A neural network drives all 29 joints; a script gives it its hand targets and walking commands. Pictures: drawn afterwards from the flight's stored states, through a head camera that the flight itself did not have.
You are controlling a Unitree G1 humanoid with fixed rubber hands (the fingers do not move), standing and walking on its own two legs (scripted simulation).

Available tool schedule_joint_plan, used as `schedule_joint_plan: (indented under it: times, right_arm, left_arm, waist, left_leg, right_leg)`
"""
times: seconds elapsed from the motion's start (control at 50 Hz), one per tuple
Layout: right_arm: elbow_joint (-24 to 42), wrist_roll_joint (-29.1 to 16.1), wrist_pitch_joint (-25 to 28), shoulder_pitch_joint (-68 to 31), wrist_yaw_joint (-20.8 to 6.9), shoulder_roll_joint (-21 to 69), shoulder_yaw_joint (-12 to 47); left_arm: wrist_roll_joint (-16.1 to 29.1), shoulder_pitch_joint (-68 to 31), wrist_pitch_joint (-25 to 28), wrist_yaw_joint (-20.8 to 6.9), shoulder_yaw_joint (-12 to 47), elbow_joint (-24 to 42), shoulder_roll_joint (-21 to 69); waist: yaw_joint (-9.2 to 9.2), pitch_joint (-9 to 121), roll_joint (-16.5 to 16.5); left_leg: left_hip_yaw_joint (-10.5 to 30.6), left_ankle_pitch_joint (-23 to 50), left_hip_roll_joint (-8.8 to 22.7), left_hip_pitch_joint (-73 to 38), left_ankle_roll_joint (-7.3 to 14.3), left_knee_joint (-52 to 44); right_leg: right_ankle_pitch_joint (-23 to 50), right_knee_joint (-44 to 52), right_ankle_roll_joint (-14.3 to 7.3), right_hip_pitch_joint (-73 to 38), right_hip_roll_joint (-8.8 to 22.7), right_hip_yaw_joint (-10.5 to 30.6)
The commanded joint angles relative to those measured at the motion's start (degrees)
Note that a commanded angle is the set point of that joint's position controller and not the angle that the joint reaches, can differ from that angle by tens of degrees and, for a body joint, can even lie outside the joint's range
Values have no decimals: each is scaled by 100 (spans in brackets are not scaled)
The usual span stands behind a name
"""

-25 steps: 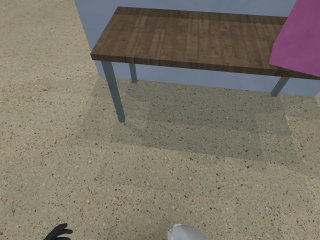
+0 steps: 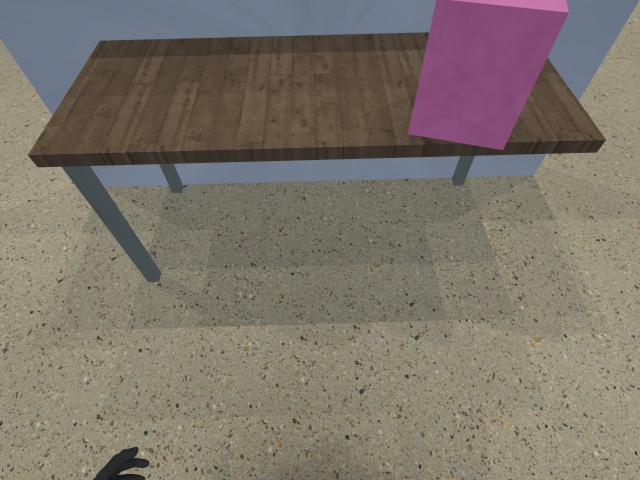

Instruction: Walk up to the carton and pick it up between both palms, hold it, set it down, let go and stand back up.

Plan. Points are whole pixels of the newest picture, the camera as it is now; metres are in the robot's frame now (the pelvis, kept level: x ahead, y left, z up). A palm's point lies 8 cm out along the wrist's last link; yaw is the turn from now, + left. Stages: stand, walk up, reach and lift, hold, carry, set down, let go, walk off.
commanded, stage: walk up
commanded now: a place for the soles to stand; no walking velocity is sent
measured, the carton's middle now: (476, 61) +0.90 -0.28 +0.02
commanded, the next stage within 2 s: none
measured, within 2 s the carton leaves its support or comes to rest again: neither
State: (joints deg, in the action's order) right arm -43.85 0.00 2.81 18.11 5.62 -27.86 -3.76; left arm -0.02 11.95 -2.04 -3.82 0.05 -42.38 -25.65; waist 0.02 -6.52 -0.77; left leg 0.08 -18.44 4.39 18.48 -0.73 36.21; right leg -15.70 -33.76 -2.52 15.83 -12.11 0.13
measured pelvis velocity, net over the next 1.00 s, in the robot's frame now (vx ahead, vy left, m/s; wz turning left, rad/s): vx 0.14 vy -0.26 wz -0.14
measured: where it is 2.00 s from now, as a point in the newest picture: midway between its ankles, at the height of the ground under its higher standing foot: (425, 471)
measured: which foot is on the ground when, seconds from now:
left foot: down 0.00-0.26, up 0.28-0.70, down 0.72-1.00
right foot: down 0.00-0.00, up 0.02-0.24, down 0.26-0.74, up 0.76-0.98, down 1.00-1.00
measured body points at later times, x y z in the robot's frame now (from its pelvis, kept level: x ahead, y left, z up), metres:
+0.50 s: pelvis +0.08 -0.18 -0.01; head +0.11 -0.19 +0.44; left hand +0.23 +0.13 -0.09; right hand +0.12 -0.54 -0.10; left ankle +0.03 -0.02 -0.65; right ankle +0.10 -0.23 -0.72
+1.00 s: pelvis +0.14 -0.26 -0.03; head +0.18 -0.26 +0.42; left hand +0.30 +0.03 -0.13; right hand +0.12 -0.63 -0.10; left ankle +0.17 -0.06 -0.72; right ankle +0.18 -0.36 -0.73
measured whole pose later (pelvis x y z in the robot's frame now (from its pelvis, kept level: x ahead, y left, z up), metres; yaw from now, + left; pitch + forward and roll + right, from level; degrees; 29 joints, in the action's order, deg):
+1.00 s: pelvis +0.14 -0.26 -0.03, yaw -8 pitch -2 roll +3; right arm -45.1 0.0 3.3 23.2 6.0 -27.5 -3.8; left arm 0.0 10.6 -2.3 -4.2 0.1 -42.4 -26.9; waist 0.1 -7.7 -4.7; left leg 1.9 -24.1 4.3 18.5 -0.9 44.3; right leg -24.2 -48.0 -1.0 25.7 0.9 0.2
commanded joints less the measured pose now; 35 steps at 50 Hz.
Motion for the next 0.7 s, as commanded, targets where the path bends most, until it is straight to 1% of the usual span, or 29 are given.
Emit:
schedule_joint_plan:
  times: [0.0, 0.02, 0.04, 0.06, 0.08, 0.1, 0.14, 0.16, 0.18, 0.2, 0.22, 0.24, 0.26, 0.28, 0.3, 0.32, 0.34, 0.38, 0.4, 0.42, 0.46, 0.5, 0.52, 0.54, 0.56, 0.6, 0.62, 0.66, 0.68]
  right_arm:
    - [-157, -7, 87, 1410, 246, -1582, -725]
    - [-79, -132, 210, 1101, 277, -1867, -762]
    - [36, -89, 298, 701, 273, -1744, -653]
    - [124, -100, 375, 502, 266, -1603, -532]
    - [185, -59, 403, 308, 234, -1535, -447]
    - [232, -14, 416, 256, 182, -1583, -428]
    - [234, 134, 387, 151, 61, -1779, -477]
    - [255, 215, 365, -41, -1, -1860, -486]
    - [257, 261, 326, -180, -38, -1906, -501]
    - [188, 278, 246, -184, -59, -1827, -499]
    - [110, 320, 176, 210, -77, -1354, -373]
    - [84, 289, 130, 374, -64, -774, -192]
    - [263, 86, 62, 407, -22, -748, -192]
    - [84, 13, -25, 99, 26, -1245, -423]
    - [-77, 32, -64, 94, 23, -1415, -456]
    - [-177, -6, -97, 208, 3, -1333, -445]
    - [-261, -96, -116, 461, -23, -1378, -425]
    - [-436, -152, -92, 846, -95, -1311, -378]
    - [-431, -151, -69, 972, -106, -1321, -387]
    - [-402, -131, -44, 878, -113, -1312, -378]
    - [-269, -112, -3, 510, -100, -1215, -327]
    - [-172, -108, 31, 407, -89, -1104, -276]
    - [-161, -105, 26, 427, -79, -1070, -255]
    - [-175, -108, 17, 520, -75, -1032, -249]
    - [-189, -109, 16, 672, -66, -1018, -240]
    - [-224, -114, 9, 892, -44, -1003, -249]
    - [-273, -115, 8, 1155, -27, -998, -264]
    - [-477, -99, 38, 2010, 66, -1026, -369]
    - [-592, -37, 71, 2415, 126, -1088, -445]
  left_arm:
    - [-199, -422, 125, 146, -670, 1034, -809]
    - [-185, -844, 111, 103, -782, 1053, -1350]
    - [-208, -1080, 127, 110, -737, 1061, -1341]
    - [-180, -1021, 160, 73, -727, 981, -1267]
    - [-167, -815, 158, 20, -768, 843, -1276]
    - [-152, -625, 160, -38, -789, 784, -1266]
    - [-137, -529, 157, -198, -767, 749, -1096]
    - [-126, -290, 170, -237, -793, 699, -1030]
    - [-129, 201, 186, -244, -868, 484, -1007]
    - [-159, 1087, 183, -204, -976, 51, -1043]
    - [-234, 1661, 173, -86, -1103, -232, -1299]
    - [-320, 1810, 175, 32, -1130, -253, -1556]
    - [-317, 1339, 181, 70, -1158, 70, -2206]
    - [-133, 297, 195, 107, -1139, 225, -2466]
    - [-57, -34, 219, 136, -1109, 306, -2313]
    - [-93, -125, 240, 161, -1069, 295, -2111]
    - [-166, -97, 258, 164, -1073, 356, -1988]
    - [-207, -12, 282, 109, -1008, 310, -1508]
    - [-184, -65, 276, 99, -985, 356, -1346]
    - [-177, -29, 273, 111, -970, 397, -1250]
    - [-135, 302, 268, 151, -939, 363, -1130]
    - [-117, 605, 246, 190, -927, 320, -1116]
    - [-120, 698, 226, 202, -920, 326, -1112]
    - [-121, 698, 211, 216, -914, 328, -1112]
    - [-130, 547, 187, 219, -918, 404, -1131]
    - [-179, 263, 124, 209, -897, 514, -1103]
    - [-218, 47, 90, 194, -886, 582, -1073]
    - [-284, -508, 48, 175, -847, 820, -1005]
    - [-266, -778, 52, 176, -757, 957, -928]
  waist:
    - [524, 1939, 1377]
    - [734, 1611, 1358]
    - [531, 1015, 934]
    - [303, 653, 802]
    - [123, 548, 731]
    - [63, 532, 847]
    - [5, 699, 1205]
    - [-174, 919, 1508]
    - [-450, 1236, 1403]
    - [-838, 1529, 810]
    - [-1038, 1619, -261]
    - [-1116, 1130, -1466]
    - [-907, 931, -2370]
    - [-539, 272, -1782]
    - [-270, -532, -1199]
    - [-175, -741, -991]
    - [-196, -708, -973]
    - [-186, -427, -1014]
    - [-143, -310, -1051]
    - [-181, -158, -922]
    - [-385, 61, -603]
    - [-499, 358, -487]
    - [-522, 481, -545]
    - [-467, 524, -601]
    - [-385, 564, -830]
    - [-238, 572, -987]
    - [-110, 640, -1046]
    - [371, 914, -708]
    - [759, 1121, -136]
  left_leg:
    - [2589, 1675, 2472, -3715, 1722, -1175]
    - [3437, 1941, 3293, -3135, 2450, -1298]
    - [3238, 2485, 3323, -2721, 2346, -1285]
    - [2703, 2481, 3112, -2458, 2009, -1222]
    - [2145, 2286, 2736, -2039, 1676, -1146]
    - [1601, 2097, 2406, -1769, 1408, -945]
    - [605, 1735, 1720, -1302, 1002, -681]
    - [236, 1778, 1447, -937, 865, -451]
    - [-140, 1537, 1214, -367, 739, -58]
    - [-322, 977, 1050, 463, 704, 962]
    - [-381, -203, 673, 1537, 552, 2411]
    - [90, -2378, -67, 2705, 528, 3437]
    - [505, -2416, -522, 2794, 292, 4290]
    - [1040, -1966, -451, 2198, 368, 4774]
    - [1008, -1315, -414, 2051, 324, 4914]
    - [901, -862, -323, 1985, 307, 4748]
    - [788, -496, -171, 1932, 292, 4308]
    - [705, -166, -60, 1525, 241, 3409]
    - [647, -134, -56, 1390, 186, 3036]
    - [634, -184, -65, 1373, 143, 2796]
    - [661, -381, -119, 1557, 89, 2298]
    - [641, -562, -180, 1584, 107, 1936]
    - [591, -560, -214, 1519, 122, 1825]
    - [518, -519, -278, 1360, 157, 1689]
    - [312, -530, -333, 1142, 179, 1414]
    - [-106, -514, -385, 636, 215, 755]
    - [-296, -421, -374, 359, 249, 334]
    - [-340, 171, -233, -764, 496, -946]
    - [-353, 1458, -156, -1812, 685, -1795]
  right_leg:
    - [-1566, -4087, 821, 2427, 871, 1320]
    - [-2019, -5585, 779, 3195, 977, 1927]
    - [-2106, -5822, 644, 3562, 1111, 2251]
    - [-2037, -5687, 508, 3794, 1238, 2378]
    - [-1965, -5260, 366, 3577, 1361, 2292]
    - [-1864, -4574, 312, 3275, 1484, 2106]
    - [-1460, -2208, 311, 2344, 1800, 1297]
    - [-1298, -1231, 288, 1489, 1832, 946]
    - [-798, -583, 252, 194, 1659, 338]
    - [182, -338, 313, -1272, 1388, -196]
    - [206, -456, 421, -2306, 1175, 37]
    - [-378, -234, 511, -2073, 1165, 684]
    - [-3258, 2072, 332, -604, 2676, 3827]
    - [-5203, 3604, 383, 693, 2979, 5468]
    - [-5097, 3628, 828, 1184, 2733, 5129]
    - [-4225, 3272, 1102, 1224, 2581, 4403]
    - [-3281, 2777, 1229, 849, 2391, 3545]
    - [-1766, 2234, 1085, 253, 2078, 2627]
    - [-1156, 2126, 961, -102, 1995, 2402]
    - [-426, 1928, 701, -516, 2008, 2298]
    - [1278, 1523, 303, -1380, 2070, 2029]
    - [2808, 1256, 333, -2076, 2078, 1847]
    - [3247, 1193, 422, -2253, 2028, 1689]
    - [3589, 1212, 624, -2277, 1958, 1591]
    - [3948, 1279, 895, -2263, 1839, 1401]
    - [4294, 1275, 1019, -1990, 1684, 1106]
    - [4421, 1084, 987, -1866, 1603, 967]
    - [4625, -244, 696, -1184, 1428, 710]
    - [4089, -1527, 617, -395, 1141, 285]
